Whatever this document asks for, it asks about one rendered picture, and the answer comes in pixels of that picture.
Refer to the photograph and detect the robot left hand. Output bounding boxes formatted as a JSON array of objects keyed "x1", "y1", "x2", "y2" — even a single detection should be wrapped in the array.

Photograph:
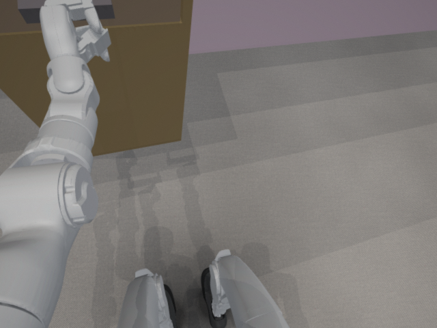
[{"x1": 40, "y1": 0, "x2": 111, "y2": 64}]

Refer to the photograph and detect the drawer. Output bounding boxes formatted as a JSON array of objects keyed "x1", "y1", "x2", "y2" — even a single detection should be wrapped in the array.
[{"x1": 0, "y1": 0, "x2": 181, "y2": 33}]

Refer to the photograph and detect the cabinet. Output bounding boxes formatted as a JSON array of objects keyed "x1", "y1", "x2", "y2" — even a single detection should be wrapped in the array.
[{"x1": 0, "y1": 0, "x2": 193, "y2": 156}]

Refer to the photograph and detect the robot left foot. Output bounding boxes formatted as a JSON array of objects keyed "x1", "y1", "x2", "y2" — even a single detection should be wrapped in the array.
[{"x1": 164, "y1": 284, "x2": 178, "y2": 328}]

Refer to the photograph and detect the robot left upper arm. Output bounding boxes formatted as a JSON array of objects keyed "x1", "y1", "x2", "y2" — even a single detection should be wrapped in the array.
[{"x1": 0, "y1": 161, "x2": 98, "y2": 328}]

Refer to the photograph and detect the robot left thigh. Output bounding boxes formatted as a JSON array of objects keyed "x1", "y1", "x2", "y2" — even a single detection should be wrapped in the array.
[{"x1": 117, "y1": 273, "x2": 167, "y2": 328}]

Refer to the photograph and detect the left robot forearm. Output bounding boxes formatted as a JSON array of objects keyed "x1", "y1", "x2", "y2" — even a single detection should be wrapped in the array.
[{"x1": 0, "y1": 55, "x2": 100, "y2": 228}]

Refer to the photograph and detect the handle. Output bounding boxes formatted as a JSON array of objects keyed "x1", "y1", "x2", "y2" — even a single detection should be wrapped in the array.
[{"x1": 17, "y1": 0, "x2": 115, "y2": 24}]

